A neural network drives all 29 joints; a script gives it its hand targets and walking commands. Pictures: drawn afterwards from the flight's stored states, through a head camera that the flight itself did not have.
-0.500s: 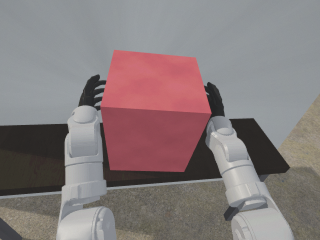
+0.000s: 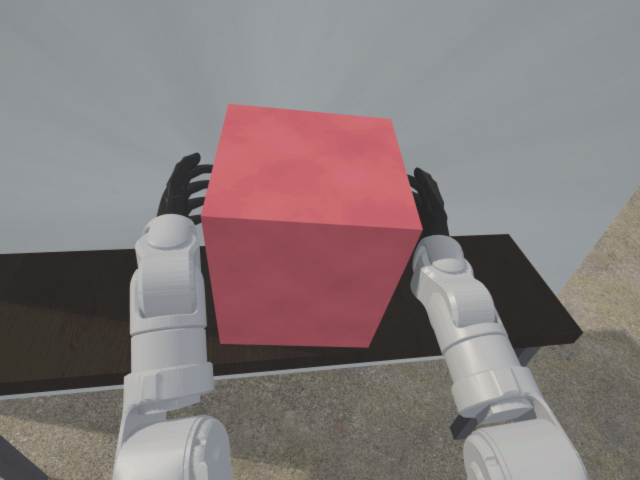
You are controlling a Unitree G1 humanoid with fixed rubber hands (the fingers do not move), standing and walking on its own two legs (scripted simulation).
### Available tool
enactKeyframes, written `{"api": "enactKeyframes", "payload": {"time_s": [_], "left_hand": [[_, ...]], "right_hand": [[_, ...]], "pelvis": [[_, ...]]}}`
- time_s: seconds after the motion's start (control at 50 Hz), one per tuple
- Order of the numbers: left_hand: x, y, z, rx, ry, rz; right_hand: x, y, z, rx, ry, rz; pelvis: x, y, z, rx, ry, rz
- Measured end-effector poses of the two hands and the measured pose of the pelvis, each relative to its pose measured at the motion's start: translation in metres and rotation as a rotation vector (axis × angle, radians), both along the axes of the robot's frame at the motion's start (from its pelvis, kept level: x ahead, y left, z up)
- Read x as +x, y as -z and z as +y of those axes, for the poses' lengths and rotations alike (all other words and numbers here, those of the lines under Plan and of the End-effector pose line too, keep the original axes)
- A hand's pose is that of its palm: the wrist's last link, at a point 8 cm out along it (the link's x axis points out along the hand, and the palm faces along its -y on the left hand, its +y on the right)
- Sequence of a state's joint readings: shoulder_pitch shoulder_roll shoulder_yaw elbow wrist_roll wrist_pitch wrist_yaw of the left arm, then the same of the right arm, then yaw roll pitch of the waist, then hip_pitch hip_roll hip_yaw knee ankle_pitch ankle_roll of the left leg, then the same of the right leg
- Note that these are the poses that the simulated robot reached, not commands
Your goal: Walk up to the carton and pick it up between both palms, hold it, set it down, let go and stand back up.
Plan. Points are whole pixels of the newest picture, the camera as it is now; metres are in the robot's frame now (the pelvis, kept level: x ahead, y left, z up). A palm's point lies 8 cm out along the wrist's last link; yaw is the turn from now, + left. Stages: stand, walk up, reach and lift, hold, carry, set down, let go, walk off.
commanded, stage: hold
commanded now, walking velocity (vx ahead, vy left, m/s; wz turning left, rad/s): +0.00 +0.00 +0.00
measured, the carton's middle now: (303, 234) +0.40 +0.02 +0.13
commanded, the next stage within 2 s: set down in 1.22 s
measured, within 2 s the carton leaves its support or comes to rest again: neither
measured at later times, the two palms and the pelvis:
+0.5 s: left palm (181, 219) +0.36 +0.16 +0.18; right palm (429, 234) +0.35 -0.14 +0.17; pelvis +0.00 +0.00 +0.00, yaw +0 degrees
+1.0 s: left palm (174, 217) +0.35 +0.16 +0.19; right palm (426, 239) +0.35 -0.13 +0.17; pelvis +0.00 +0.00 +0.00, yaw +0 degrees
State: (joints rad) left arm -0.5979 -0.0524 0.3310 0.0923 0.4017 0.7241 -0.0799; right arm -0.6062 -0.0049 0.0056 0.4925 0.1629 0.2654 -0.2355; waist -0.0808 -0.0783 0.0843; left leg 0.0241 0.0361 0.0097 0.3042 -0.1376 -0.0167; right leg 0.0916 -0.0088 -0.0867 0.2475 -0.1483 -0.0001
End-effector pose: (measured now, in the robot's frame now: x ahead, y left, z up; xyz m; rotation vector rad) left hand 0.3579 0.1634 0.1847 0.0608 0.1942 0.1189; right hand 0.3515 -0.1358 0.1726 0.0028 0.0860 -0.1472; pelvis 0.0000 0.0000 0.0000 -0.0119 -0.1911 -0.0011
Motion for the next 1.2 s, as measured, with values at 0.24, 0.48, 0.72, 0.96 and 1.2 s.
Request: {"api": "enactKeyframes", "payload": {"time_s": [0.24,0.48,0.72,0.96,1.2], "left_hand": [[-0.006,0.005,0.004,0.005,-0.017,0.008],[0.002,0.003,-0.003,0.012,-0.005,0.011],[0.0,0.002,0.003,-0.015,-0.015,-0.002],[-0.004,-0.009,0.002,0.027,-0.007,-0.007],[-0.003,-0.01,-0.001,-0.003,-0.007,-0.034]], "right_hand": [[0.0,0.003,0.004,0.009,-0.018,0.006],[0.003,0.007,-0.003,0.017,-0.006,0.005],[0.006,-0.006,0.003,-0.011,-0.017,-0.007],[-0.003,0.005,0.003,0.051,-0.003,-0.013],[-0.001,-0.007,-0.001,0.018,-0.003,-0.04]], "pelvis": [[-0.005,0.0,-0.001,-0.003,-0.004,0.005],[-0.004,0.0,-0.003,-0.001,-0.004,0.023],[0.002,0.0,-0.005,-0.001,-0.004,0.001],[0.0,0.0,0.004,-0.001,-0.004,0.001],[-0.002,0.0,-0.002,-0.002,0.005,0.017]]}}
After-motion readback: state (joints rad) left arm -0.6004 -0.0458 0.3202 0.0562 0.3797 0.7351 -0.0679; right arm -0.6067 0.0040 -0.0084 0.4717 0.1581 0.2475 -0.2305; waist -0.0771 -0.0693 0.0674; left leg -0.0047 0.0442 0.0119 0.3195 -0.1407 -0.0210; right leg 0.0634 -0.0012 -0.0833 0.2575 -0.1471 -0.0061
